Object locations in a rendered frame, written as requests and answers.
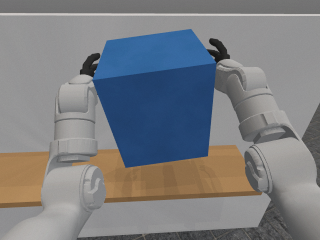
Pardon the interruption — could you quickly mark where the robot left hand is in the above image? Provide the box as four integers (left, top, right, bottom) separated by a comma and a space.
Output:
80, 53, 101, 95

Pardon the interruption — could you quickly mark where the right robot forearm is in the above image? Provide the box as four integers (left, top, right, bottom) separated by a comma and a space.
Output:
214, 59, 317, 179

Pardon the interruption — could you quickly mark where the robot right upper arm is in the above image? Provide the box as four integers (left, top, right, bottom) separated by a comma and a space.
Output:
244, 137, 320, 240

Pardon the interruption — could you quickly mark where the robot right hand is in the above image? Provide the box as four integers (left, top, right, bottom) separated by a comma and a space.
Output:
206, 38, 230, 64

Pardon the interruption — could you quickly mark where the table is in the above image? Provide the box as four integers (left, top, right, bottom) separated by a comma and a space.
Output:
0, 145, 263, 208

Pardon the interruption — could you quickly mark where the carton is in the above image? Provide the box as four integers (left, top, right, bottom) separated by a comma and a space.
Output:
92, 29, 217, 168

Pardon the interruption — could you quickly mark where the robot left upper arm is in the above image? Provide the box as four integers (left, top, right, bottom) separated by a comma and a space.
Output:
0, 164, 107, 240

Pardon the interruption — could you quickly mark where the left robot forearm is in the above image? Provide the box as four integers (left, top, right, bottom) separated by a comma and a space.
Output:
41, 74, 98, 207

